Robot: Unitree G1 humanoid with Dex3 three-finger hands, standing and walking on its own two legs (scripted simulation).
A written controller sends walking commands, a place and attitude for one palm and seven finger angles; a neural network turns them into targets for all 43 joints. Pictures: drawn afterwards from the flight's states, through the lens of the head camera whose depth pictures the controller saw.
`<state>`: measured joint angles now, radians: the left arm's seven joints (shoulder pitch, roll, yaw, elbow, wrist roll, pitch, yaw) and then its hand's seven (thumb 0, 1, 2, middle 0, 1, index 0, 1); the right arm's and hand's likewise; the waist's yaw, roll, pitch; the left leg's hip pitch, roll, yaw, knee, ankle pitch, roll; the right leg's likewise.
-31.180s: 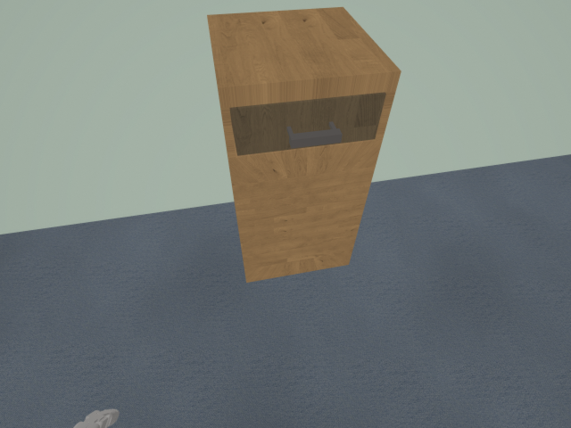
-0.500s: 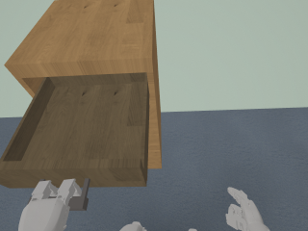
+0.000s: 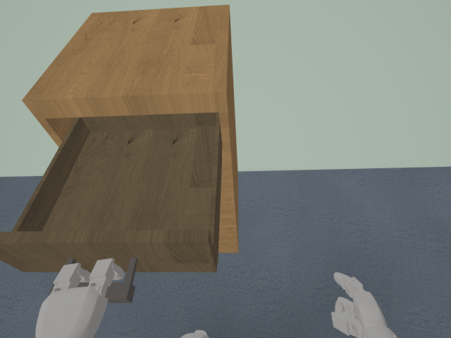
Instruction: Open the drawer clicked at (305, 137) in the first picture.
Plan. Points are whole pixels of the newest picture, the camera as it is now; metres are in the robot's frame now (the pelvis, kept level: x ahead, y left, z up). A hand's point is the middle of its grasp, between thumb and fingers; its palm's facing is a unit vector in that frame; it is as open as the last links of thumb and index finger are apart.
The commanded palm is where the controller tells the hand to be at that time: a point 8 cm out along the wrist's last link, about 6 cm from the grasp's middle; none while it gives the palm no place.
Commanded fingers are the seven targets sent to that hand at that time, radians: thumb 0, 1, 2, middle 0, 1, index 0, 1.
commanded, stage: lift the hand off the handle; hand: left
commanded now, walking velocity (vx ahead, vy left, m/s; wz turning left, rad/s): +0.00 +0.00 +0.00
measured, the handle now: (97, 278) +0.21 +0.25 +0.01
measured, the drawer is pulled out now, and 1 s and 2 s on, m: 0.30 0.30 0.30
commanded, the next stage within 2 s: draw the hand back to the body in 1.60 s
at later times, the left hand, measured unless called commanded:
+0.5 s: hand (90, 305) +0.17 +0.24 +0.01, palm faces +0.00 -0.09 -1.00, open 13.5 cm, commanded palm +0.15 +0.24 +0.07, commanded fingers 0.00 -0.50 0.30 -0.30 -1.20 -0.30 -1.20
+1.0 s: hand (71, 293) +0.17 +0.24 +0.08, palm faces +0.03 -0.13 -0.99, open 13.4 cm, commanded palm +0.15 +0.24 +0.15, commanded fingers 0.00 -0.50 0.30 -0.30 -1.20 -0.30 -1.20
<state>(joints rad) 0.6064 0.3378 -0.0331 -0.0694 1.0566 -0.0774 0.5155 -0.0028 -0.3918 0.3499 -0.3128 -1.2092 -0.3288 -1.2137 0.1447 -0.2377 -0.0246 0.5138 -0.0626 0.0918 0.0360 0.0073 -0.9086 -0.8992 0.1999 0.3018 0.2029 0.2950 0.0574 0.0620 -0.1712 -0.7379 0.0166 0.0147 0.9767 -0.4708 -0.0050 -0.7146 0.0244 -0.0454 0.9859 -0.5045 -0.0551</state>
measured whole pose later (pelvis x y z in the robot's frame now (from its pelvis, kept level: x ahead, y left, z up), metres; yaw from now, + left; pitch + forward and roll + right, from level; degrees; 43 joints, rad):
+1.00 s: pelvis +0.01 +0.01 +0.03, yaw +0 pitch +7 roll +0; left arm 0.63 0.39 -0.05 -0.30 0.97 0.00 0.34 0.00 -0.49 0.30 -0.32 -1.20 -0.39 -1.23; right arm 0.15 -0.23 -0.01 0.51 -0.03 0.08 0.03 0.01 -0.91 -0.90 0.20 0.30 0.20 0.29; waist 0.09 0.10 -0.14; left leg -0.50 0.00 0.03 0.78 -0.41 0.01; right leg -0.47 0.02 -0.03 0.77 -0.43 -0.03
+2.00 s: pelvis +0.01 +0.02 +0.06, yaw +0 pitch +0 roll -1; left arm 0.57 0.48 0.04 -0.51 0.87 0.06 0.12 0.00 -0.49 0.30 -0.32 -1.20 -0.32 -1.20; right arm 0.15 -0.25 0.03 0.52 0.01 0.11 0.02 0.01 -0.91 -0.90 0.20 0.30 0.20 0.29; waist 0.11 0.12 -0.06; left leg -0.26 0.00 0.02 0.54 -0.29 0.02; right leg -0.21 0.02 -0.03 0.51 -0.30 -0.02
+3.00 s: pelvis +0.03 +0.02 +0.07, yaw +1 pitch -2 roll +0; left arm 0.56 0.34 0.28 -0.49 -0.05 -0.08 0.10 0.00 0.42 0.70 -0.24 -0.60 -0.25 -0.61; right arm 0.16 -0.22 0.01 0.62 0.00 -0.09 -0.07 0.01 -0.91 -0.90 0.20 0.30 0.20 0.30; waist 0.07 0.07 0.00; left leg -0.11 -0.01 0.00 0.39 -0.25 0.01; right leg -0.05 0.02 -0.05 0.34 -0.26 -0.02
